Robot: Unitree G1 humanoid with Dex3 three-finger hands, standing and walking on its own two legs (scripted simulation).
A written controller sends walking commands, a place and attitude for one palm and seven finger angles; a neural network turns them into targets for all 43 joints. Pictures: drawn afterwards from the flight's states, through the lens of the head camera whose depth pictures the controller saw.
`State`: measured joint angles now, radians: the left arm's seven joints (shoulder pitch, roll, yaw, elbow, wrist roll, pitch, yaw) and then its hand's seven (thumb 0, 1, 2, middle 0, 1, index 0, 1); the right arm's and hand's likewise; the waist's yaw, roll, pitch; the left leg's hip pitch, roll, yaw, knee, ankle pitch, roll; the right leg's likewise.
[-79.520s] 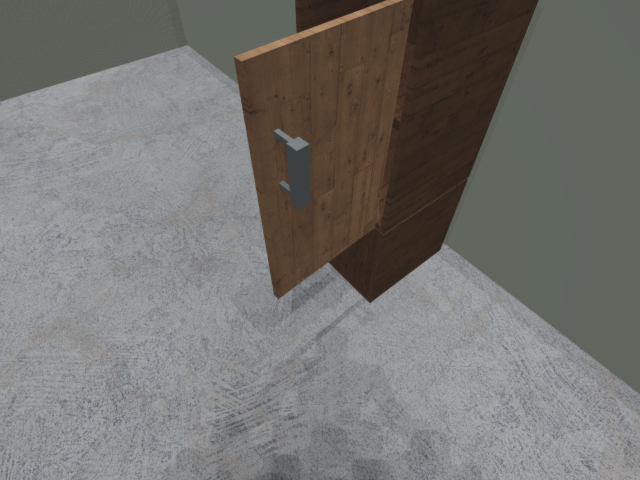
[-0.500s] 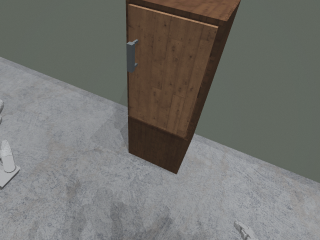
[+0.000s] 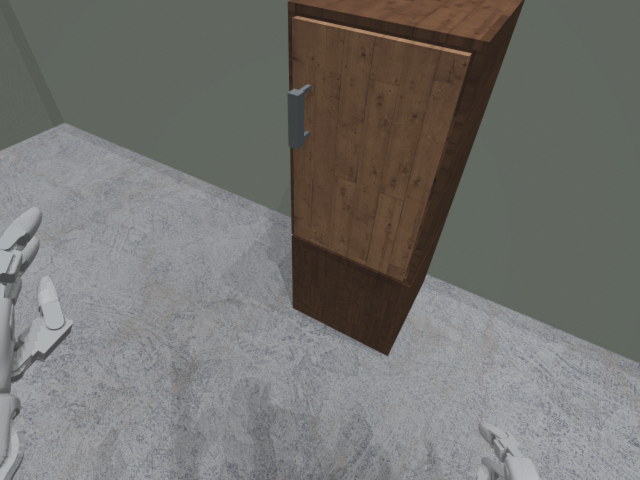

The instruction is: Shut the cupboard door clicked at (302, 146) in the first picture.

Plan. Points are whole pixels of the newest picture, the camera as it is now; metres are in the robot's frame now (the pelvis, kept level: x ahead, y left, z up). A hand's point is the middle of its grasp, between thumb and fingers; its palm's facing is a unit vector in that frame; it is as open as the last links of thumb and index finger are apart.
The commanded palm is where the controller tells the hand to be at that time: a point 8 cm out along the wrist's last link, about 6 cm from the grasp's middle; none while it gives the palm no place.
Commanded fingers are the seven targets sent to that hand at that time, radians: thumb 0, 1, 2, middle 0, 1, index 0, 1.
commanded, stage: let the arm hang, fingers relaxed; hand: left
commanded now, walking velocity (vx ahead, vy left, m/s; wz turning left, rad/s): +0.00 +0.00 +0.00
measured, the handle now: (301, 116) +0.83 +0.09 +0.07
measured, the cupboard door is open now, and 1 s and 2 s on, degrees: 0 0 0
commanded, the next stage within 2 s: look to check the result in 1.06 s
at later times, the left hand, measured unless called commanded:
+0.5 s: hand out of the picture -0.07 +0.20 -0.16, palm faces +0.02 -0.97 -0.22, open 7.2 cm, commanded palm none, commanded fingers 0.00 0.90 0.90 -0.20 -0.30 -0.20 -0.30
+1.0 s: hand out of the picture -0.06 +0.15 -0.17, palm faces +0.05 -0.99 -0.12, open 7.4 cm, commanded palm none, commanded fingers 0.00 0.90 0.90 -0.20 -0.30 -0.20 -0.30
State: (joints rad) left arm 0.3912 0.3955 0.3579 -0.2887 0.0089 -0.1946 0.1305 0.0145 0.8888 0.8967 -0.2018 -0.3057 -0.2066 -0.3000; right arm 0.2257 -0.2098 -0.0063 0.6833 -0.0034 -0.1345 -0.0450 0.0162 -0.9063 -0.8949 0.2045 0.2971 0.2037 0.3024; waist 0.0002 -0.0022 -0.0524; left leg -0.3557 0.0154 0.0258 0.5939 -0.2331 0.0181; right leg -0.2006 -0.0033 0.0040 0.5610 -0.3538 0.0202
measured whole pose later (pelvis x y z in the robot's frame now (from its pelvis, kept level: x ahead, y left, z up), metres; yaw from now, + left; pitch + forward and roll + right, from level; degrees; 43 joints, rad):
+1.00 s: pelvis -0.02 +0.01 +0.01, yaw +0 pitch -2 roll +0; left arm 0.38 0.09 0.00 1.15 0.02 0.00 0.04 0.00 0.90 0.90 -0.20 -0.30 -0.20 -0.30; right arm 0.33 -0.11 -0.01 1.12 -0.02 0.02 -0.03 0.01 -0.91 -0.89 0.20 0.30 0.20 0.30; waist -0.01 -0.01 0.00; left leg -0.28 -0.01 0.04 0.43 -0.12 0.03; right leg -0.15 -0.03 0.02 0.45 -0.26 0.03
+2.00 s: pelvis +0.00 +0.00 +0.01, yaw +0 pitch -2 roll +0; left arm 0.33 0.12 0.01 1.15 0.02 0.00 0.04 0.00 0.90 0.90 -0.20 -0.30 -0.20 -0.30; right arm 0.29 -0.12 0.00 1.13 -0.01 0.01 -0.04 0.01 -0.91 -0.89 0.20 0.30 0.20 0.30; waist -0.01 -0.01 0.04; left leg -0.23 0.00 0.04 0.41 -0.15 0.02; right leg -0.09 -0.02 0.01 0.40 -0.28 0.02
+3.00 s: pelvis +0.02 -0.01 +0.01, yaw +0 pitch -2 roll +0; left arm 0.34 0.12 0.01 1.16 0.01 -0.01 0.04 0.00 0.90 0.90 -0.20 -0.30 -0.20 -0.30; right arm 0.29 -0.12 0.00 1.14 -0.01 0.01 -0.04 0.01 -0.91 -0.89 0.20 0.30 0.20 0.30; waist 0.00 -0.02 0.04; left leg -0.21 0.01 0.02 0.42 -0.18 0.01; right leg -0.05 -0.01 0.00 0.37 -0.29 0.01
